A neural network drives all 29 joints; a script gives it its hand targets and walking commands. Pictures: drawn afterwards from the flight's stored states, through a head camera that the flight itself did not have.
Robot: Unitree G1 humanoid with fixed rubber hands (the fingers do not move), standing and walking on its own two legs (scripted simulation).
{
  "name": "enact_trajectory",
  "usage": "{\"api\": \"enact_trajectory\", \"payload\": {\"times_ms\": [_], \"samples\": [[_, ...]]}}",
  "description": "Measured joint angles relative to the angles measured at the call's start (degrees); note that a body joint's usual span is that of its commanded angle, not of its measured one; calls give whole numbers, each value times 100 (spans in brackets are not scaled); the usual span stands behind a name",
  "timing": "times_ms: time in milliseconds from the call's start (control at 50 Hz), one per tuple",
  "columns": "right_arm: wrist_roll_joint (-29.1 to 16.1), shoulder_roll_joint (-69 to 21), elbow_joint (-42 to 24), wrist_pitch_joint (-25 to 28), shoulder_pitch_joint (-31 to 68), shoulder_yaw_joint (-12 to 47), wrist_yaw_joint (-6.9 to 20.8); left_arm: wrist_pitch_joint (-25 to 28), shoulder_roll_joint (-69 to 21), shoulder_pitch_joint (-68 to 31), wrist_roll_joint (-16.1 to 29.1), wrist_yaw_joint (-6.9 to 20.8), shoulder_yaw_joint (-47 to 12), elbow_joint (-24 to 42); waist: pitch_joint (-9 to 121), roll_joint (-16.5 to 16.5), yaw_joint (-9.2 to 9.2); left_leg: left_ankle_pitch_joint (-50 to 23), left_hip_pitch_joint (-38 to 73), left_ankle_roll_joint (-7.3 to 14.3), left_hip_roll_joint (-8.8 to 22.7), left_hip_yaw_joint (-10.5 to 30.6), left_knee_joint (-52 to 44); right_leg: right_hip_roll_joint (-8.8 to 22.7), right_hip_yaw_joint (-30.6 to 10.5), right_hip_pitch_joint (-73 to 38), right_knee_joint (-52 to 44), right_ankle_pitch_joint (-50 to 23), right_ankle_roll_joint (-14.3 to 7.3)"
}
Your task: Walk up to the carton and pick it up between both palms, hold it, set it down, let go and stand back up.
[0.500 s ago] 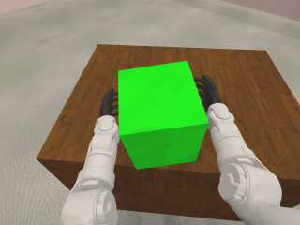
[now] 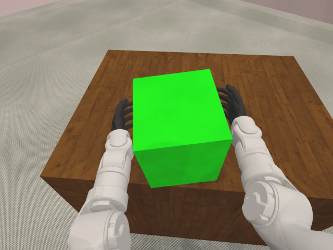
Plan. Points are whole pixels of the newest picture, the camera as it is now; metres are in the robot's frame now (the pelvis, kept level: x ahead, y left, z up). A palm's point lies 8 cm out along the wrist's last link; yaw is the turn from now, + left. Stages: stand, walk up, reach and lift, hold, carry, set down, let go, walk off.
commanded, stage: set down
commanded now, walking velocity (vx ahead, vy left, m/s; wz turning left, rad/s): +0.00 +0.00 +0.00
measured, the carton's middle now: (178, 133) +0.43 +0.01 +0.03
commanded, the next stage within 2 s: none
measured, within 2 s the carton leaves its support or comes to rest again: rests again in 0.84 s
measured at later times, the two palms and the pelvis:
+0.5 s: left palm (122, 129) +0.40 +0.15 +0.08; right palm (236, 116) +0.44 -0.14 +0.09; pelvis +0.01 +0.00 +0.00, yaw +0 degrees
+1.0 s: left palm (124, 129) +0.41 +0.15 +0.07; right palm (235, 118) +0.44 -0.14 +0.08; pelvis +0.02 +0.00 +0.00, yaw +0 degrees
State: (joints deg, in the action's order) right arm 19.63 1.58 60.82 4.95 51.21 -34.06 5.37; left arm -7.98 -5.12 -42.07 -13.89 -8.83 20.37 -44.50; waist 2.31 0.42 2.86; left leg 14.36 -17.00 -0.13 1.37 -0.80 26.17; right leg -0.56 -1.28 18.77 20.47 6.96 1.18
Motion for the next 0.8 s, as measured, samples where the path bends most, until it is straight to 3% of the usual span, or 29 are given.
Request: {"api": "enact_trajectory", "payload": {"times_ms": [800], "samples": [[48,-3,-1,340,-233,-30,-11,622,-89,233,-8,148,24,-52,0,0,-48,120,-8,1,1,0,0,0,0,8,0,126,3]]}}
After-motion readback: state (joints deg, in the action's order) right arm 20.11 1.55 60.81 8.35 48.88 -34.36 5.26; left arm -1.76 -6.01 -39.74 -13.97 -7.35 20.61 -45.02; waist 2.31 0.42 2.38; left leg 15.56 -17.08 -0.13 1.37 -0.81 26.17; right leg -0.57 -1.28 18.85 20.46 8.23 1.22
